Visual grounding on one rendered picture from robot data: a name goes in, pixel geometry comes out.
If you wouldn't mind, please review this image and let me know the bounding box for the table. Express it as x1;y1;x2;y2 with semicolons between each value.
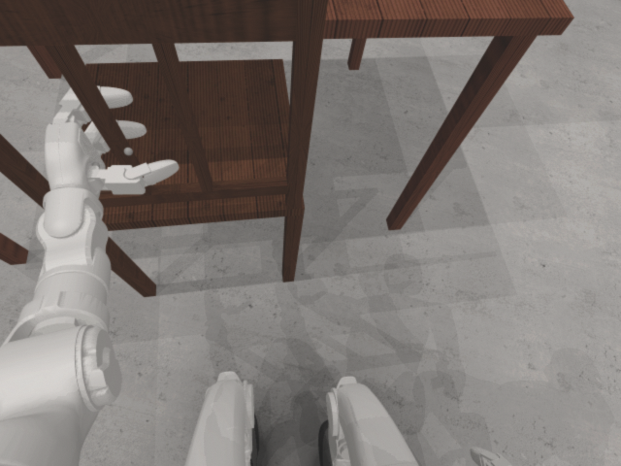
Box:
0;0;574;265

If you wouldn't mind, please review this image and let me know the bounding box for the right robot hand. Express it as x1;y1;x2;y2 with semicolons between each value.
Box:
470;447;511;466

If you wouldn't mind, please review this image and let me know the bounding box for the right robot shin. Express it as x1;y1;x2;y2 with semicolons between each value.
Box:
328;377;357;466

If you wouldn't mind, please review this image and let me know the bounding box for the robot left forearm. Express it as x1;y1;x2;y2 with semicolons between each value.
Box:
0;187;111;349

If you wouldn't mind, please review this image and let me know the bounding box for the robot right thigh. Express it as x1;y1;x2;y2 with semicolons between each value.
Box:
326;383;419;466

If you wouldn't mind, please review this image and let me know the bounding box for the chair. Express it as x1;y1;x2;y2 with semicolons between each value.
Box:
0;0;328;297

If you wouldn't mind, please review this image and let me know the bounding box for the left robot hand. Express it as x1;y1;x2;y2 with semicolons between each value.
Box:
45;86;180;199

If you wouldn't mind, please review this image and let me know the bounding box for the left robot upper arm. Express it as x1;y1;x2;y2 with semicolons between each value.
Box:
0;325;122;466

